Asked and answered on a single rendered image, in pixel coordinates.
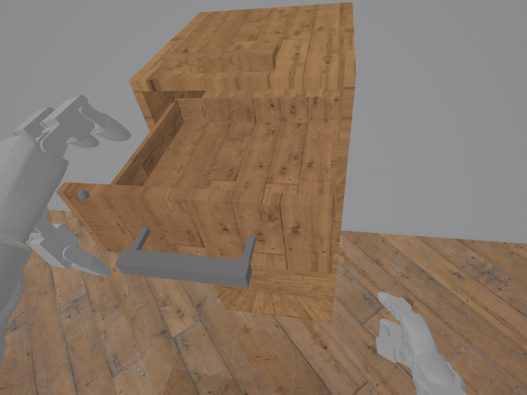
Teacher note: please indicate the robot right forearm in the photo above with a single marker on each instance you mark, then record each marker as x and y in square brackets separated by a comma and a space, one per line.
[433, 375]

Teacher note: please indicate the cabinet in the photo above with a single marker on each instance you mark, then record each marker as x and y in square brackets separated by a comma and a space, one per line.
[315, 56]

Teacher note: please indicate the drawer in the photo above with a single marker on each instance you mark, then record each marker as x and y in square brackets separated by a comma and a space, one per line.
[213, 171]

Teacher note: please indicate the robot right hand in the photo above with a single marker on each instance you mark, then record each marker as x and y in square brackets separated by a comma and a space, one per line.
[403, 343]

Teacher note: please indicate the handle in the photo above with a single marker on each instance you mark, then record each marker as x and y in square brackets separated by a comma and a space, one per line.
[184, 267]
[257, 60]

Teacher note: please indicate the robot left hand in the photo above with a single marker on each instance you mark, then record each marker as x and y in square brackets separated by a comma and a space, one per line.
[31, 169]

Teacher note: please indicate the robot left forearm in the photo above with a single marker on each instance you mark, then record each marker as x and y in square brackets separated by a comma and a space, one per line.
[13, 257]

